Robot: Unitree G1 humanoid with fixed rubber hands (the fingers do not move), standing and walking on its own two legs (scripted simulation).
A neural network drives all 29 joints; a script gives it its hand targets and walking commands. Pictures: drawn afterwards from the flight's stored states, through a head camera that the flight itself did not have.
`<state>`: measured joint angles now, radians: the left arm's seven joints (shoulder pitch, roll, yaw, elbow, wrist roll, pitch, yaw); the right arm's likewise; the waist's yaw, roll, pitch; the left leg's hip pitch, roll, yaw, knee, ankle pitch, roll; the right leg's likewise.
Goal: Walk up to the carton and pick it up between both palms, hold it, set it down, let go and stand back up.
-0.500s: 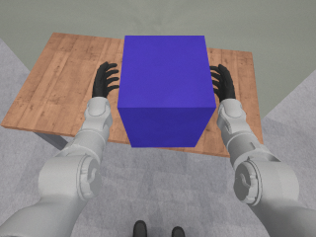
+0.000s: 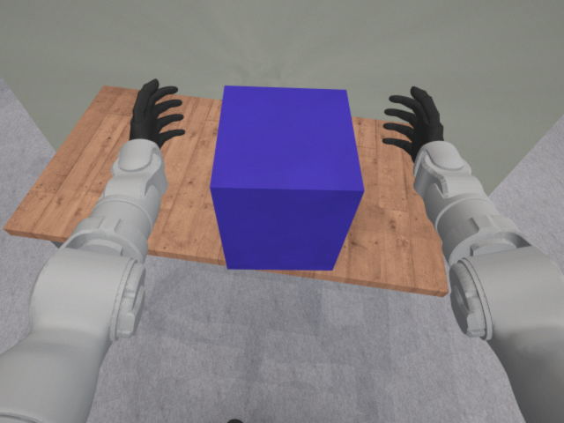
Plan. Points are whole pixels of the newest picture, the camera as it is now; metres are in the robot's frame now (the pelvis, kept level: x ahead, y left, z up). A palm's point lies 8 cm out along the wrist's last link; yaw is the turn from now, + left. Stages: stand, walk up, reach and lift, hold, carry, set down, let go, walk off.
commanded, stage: set down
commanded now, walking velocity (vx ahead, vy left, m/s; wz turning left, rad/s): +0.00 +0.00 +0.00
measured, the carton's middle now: (282, 185) +0.50 +0.02 -0.01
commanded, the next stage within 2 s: none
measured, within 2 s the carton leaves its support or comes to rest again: neither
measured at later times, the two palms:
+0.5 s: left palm (138, 123) +0.46 +0.21 +0.16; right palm (445, 137) +0.47 -0.19 +0.15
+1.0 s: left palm (155, 234) +0.37 +0.20 +0.04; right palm (435, 235) +0.38 -0.20 +0.05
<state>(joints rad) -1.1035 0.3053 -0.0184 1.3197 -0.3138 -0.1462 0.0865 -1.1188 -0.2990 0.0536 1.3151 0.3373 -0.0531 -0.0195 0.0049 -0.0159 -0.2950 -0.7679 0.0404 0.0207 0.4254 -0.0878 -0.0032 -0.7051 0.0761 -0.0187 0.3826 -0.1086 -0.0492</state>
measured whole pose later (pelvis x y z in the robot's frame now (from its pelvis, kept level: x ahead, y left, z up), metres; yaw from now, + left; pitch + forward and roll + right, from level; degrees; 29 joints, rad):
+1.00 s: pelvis +0.00 +0.00 +0.01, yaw +0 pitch +13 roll +0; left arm -0.58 0.21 0.01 1.03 -0.25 -0.26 0.09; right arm -0.61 -0.21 -0.01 1.02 0.25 -0.14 -0.02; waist 0.00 -0.02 -0.16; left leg -0.52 0.03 0.02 0.41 -0.10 -0.01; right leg -0.48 0.07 -0.01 0.40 -0.14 -0.06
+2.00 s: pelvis +0.03 +0.00 +0.01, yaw -1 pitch +5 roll +0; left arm 0.01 0.18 -0.01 0.79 -0.16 -0.40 0.06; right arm -0.06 -0.16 0.03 0.91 0.23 -0.44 0.02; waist 0.01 -0.04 -0.07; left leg -0.33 0.02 0.03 0.47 -0.22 0.00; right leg -0.29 0.07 0.02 0.44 -0.24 -0.05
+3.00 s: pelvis +0.05 +0.01 +0.01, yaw -1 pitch +3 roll +0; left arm 0.22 0.17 0.00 0.52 -0.02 0.09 0.04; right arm 0.17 -0.11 -0.01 0.77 0.07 -0.18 0.02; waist 0.02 -0.05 -0.04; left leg -0.23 0.01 0.03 0.40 -0.22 0.00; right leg -0.19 0.06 0.03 0.37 -0.23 -0.04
